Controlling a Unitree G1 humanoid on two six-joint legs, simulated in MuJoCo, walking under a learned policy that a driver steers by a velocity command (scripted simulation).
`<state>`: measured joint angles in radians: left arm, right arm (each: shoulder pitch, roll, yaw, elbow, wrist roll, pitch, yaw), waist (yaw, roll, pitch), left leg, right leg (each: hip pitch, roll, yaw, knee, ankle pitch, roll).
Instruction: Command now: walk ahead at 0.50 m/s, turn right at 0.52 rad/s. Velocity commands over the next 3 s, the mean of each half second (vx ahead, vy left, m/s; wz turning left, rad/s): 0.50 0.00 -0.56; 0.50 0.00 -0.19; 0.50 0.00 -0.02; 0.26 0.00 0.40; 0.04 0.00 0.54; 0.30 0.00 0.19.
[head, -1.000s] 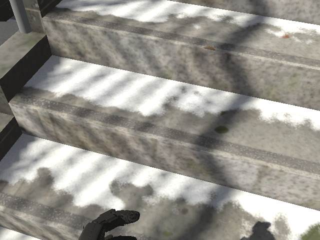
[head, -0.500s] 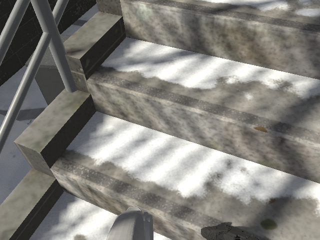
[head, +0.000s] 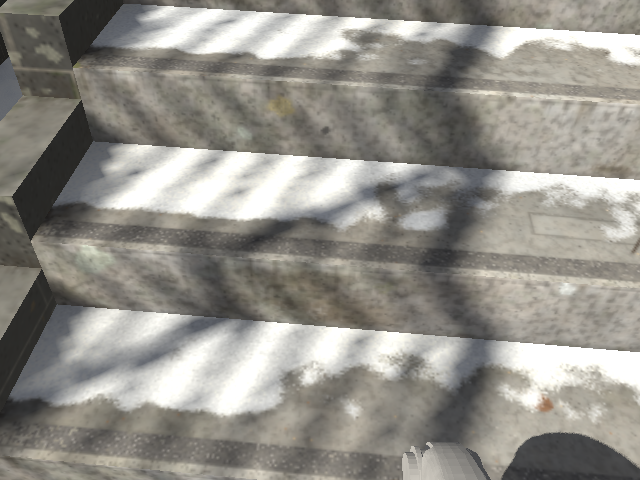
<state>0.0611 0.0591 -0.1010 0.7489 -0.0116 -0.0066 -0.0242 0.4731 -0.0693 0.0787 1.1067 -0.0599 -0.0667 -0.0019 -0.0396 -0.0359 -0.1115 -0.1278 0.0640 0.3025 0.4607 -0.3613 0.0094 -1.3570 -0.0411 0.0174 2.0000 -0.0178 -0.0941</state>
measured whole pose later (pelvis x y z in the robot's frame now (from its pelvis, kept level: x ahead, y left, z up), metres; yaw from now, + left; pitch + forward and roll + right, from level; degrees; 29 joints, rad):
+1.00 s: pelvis +0.56 -0.13 +0.34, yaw -23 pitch +4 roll -1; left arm 0.05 0.06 -0.08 0.71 0.00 -0.07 -0.02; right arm 0.55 -0.06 0.06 1.13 -0.04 -0.07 0.04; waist -0.04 -0.03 -0.10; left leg -0.25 -0.02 0.11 0.55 -0.36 0.08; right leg -1.30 -0.05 0.09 1.95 0.04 -0.10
